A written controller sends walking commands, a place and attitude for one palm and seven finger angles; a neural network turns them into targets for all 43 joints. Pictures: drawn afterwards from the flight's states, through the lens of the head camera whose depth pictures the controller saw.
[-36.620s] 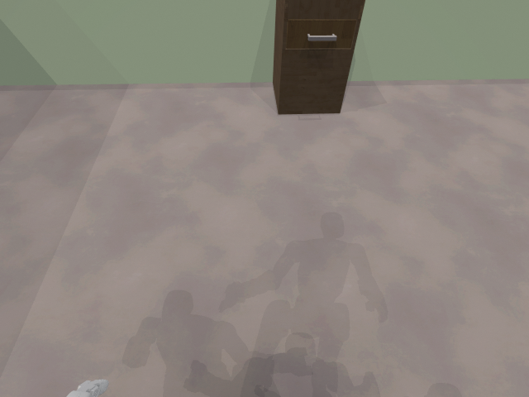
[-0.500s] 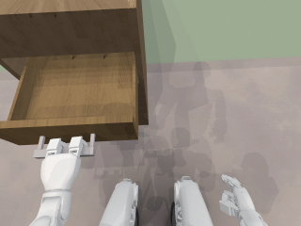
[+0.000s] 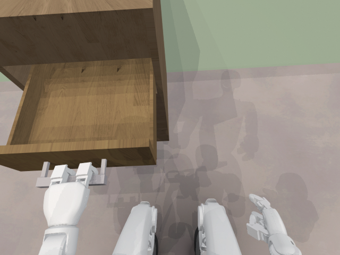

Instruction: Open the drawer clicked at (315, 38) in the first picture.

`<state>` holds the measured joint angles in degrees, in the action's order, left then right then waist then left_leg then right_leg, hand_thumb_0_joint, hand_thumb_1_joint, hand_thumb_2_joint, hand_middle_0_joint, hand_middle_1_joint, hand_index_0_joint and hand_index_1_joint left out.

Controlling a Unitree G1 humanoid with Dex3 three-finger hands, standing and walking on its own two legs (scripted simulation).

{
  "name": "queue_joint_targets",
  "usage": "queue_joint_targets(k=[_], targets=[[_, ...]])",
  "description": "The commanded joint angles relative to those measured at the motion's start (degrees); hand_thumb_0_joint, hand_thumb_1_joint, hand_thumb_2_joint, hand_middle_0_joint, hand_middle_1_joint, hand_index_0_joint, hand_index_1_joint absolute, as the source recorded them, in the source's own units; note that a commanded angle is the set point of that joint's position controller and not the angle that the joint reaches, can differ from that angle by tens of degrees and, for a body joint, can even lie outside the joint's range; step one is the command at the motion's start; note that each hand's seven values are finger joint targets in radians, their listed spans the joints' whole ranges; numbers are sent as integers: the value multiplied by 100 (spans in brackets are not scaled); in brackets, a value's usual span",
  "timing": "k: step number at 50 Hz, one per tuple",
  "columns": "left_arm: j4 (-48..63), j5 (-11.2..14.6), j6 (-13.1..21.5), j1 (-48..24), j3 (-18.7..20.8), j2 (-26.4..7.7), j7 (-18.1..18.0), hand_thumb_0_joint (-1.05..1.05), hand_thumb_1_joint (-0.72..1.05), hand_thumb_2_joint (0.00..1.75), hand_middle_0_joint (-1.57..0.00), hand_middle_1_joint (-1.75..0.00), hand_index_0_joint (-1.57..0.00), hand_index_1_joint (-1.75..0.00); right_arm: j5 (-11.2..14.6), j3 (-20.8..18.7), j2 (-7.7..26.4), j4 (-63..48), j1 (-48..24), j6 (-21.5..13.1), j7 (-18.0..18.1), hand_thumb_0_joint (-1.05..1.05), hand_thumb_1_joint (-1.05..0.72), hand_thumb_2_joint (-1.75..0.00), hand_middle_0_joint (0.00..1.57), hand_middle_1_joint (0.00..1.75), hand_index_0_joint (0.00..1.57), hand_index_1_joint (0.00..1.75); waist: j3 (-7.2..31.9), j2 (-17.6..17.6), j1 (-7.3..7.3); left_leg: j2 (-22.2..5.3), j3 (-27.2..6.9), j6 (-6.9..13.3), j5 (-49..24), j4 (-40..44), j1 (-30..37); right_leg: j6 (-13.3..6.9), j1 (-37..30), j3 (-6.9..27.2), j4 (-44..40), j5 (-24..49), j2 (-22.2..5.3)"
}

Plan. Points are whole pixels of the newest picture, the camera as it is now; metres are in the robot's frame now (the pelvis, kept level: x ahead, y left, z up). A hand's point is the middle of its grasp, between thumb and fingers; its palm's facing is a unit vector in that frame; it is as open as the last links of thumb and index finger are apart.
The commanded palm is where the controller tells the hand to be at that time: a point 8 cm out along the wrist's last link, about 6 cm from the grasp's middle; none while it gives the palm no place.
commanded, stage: pull the drawer open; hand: left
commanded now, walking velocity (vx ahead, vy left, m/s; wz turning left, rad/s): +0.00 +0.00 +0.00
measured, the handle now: (73, 172) +0.30 +0.26 -0.06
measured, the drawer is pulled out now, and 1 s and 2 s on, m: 0.25 0.27 0.26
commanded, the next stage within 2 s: open the thumb to release the handle in 0.80 s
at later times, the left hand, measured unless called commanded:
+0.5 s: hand (79, 205) +0.22 +0.24 -0.07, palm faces -0.09 -0.06 -0.99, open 6.3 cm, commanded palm +0.18 +0.24 -0.03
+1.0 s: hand (78, 207) +0.22 +0.24 -0.08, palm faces -0.07 -0.05 -1.00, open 6.1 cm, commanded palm +0.20 +0.24 -0.03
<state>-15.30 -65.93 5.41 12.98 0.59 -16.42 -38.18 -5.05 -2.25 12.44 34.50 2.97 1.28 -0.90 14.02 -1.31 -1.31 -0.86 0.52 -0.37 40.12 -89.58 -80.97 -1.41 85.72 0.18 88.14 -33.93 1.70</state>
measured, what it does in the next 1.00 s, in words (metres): stands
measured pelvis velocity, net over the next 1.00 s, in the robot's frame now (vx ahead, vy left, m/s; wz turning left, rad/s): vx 0.00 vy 0.00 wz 0.01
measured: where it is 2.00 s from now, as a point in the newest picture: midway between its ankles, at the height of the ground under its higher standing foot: outside the picture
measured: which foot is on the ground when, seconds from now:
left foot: down 0.00-1.00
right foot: down 0.00-1.00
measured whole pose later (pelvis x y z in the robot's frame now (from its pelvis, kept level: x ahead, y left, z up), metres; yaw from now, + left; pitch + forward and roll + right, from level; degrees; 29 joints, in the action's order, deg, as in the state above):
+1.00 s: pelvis +0.00 +0.00 -0.01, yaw +1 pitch +32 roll +1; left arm -15.5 -67.3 8.2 14.2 0.9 -16.8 -40.1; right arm -5.6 -2.3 12.7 35.2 2.1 0.0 0.1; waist 14.5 -1.2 -2.6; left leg -0.4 -0.3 -0.8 40.4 -91.4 -82.7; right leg -1.8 87.2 -0.5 90.0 -34.5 1.3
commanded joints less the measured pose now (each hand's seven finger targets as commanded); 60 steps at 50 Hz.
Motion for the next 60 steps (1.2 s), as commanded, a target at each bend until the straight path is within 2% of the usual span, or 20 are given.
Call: queue_joint_targets(k=[1,9,13,16,18,20,23,28,30,33,35,40,44,45,46,47,50,55,57,60], targets=[[682,69,34,1107,525,-845,-295,0,90,90,-40,-135,-40,-135,34,-209,625,-674,-79,-257,107,0,-90,-90,20,30,20,30,2245,251,-307,235,-46,154,-2037,1044,1337,-177,-2117,82,-1062,2028,24],[677,118,108,1403,724,-950,-284,0,90,90,-40,-135,-40,-135,38,-207,574,-675,-114,-265,114,0,-90,-90,20,30,20,30,2248,219,-417,264,-34,144,-2075,1013,1245,-200,-2255,154,-1040,2161,39],[676,113,104,1378,658,-894,-276,0,90,90,-40,-135,-40,-135,46,-206,578,-679,-132,-257,115,0,-90,-90,20,30,20,30,2124,352,-360,256,-30,158,-1881,995,1183,-170,-2143,179,-1106,1931,36],[654,120,147,1533,750,-953,-284,0,90,90,-40,-135,-40,-135,42,-194,552,-694,-159,-264,123,0,-90,-90,20,30,20,30,2228,306,-444,274,-21,144,-1927,979,1124,-184,-2245,219,-1040,2018,35],[719,123,144,1428,659,-893,-273,0,90,90,-40,-135,-40,-135,44,-199,563,-690,-153,-262,119,0,-90,-90,20,30,20,30,2177,323,-379,263,-26,155,-1881,983,1148,-169,-2197,200,-1083,1971,21],[657,112,153,1563,764,-939,-290,0,90,90,-40,-135,-40,-135,44,-193,549,-689,-166,-260,126,0,-90,-90,20,30,20,30,2226,269,-438,267,-25,143,-1955,994,1185,-183,-2158,166,-1025,1966,36],[812,92,132,1493,630,-873,-290,0,90,90,-40,-135,-40,-135,39,-206,576,-725,-153,-251,116,0,-90,-90,20,30,20,30,2227,172,-403,259,-33,149,-1956,1022,1283,-186,-2095,122,-1049,1896,31],[873,94,132,1617,560,-807,-277,0,90,90,-40,-135,-40,-135,39,-203,576,-754,-146,-250,134,0,-90,-90,20,30,20,30,2237,229,-386,255,-53,147,-2076,1047,1392,-191,-2087,110,-1041,2048,38],[833,99,147,1706,665,-882,-281,0,90,90,-40,-135,-40,-135,41,-188,547,-758,-146,-255,139,0,-90,-90,20,30,20,30,2322,254,-442,271,-44,134,-2117,1037,1328,-190,-2201,133,-997,2127,26],[758,114,169,1594,621,-851,-254,0,90,90,-40,-135,-40,-135,41,-193,548,-720,-148,-263,156,0,-90,-90,20,30,20,30,2132,464,-353,256,-48,152,-1941,984,1182,-167,-2196,225,-1079,2137,20],[738,90,227,1721,754,-943,-281,0,90,90,-40,-135,-40,-135,32,-183,530,-723,-161,-276,160,0,-90,-90,20,30,20,30,2239,360,-447,270,-47,139,-2054,988,1195,-193,-2217,197,-981,2175,31],[881,67,256,1849,655,-852,-288,0,90,90,-40,-135,-40,-135,16,-188,529,-741,-176,-281,133,0,-90,-90,20,30,20,30,2317,138,-459,270,-50,125,-2225,1006,1395,-209,-2132,135,-938,2280,36],[874,96,242,1860,698,-873,-269,0,90,90,-40,-135,-40,-135,14,-191,519,-767,-205,-259,136,0,-90,-90,20,30,20,30,2199,268,-436,271,-66,136,-2138,1011,1278,-219,-2172,141,-988,2223,40],[1106,-61,246,-14,369,-921,-355,0,90,90,-40,-135,-40,-135,-28,-188,655,-566,-179,-248,149,0,-90,-90,20,30,20,30,2023,196,83,177,-110,167,-1911,783,1170,-141,-1598,145,-1004,1941,-25],[921,-82,259,13,507,-899,-401,0,83,87,-40,-134,-40,-134,-29,-214,631,-540,-84,-314,174,0,-90,-90,20,30,20,30,2085,179,-46,189,-75,171,-1747,770,1110,-122,-1627,53,-991,1617,-44],[621,-105,268,78,529,-897,-406,0,76,84,-39,-134,-39,-134,-17,-199,627,-491,-82,-346,196,0,-90,-90,20,30,20,30,1916,261,-28,197,-80,173,-1685,763,1067,-136,-1517,34,-1012,1506,-21],[567,-30,225,106,630,-972,-427,0,55,75,-38,-131,-38,-131,-22,-229,670,-507,-30,-374,193,0,-90,-90,20,30,20,30,2236,247,-152,225,-53,180,-1772,794,1147,-135,-1717,37,-1001,1536,-29],[773,109,2,-100,394,-918,-336,0,20,60,-35,-127,-35,-127,40,-261,697,-544,24,-360,198,0,-90,-90,20,30,20,30,2513,166,-121,226,-34,184,-1781,882,1262,-96,-1984,73,-1127,1538,-57],[723,144,-88,-128,328,-935,-266,0,6,54,-34,-126,-34,-126,71,-251,707,-552,36,-338,228,0,-90,-90,20,30,20,30,2443,326,-73,219,-47,194,-1631,925,1190,-80,-2046,96,-1205,1392,-42],[713,149,-122,-139,367,-1058,-210,0,-15,45,-32,-124,-32,-124,97,-216,697,-546,14,-339,263,0,-90,-90,20,30,20,30,2343,174,-118,214,-46,187,-1540,994,1150,-99,-2037,79,-1231,1200,-49]])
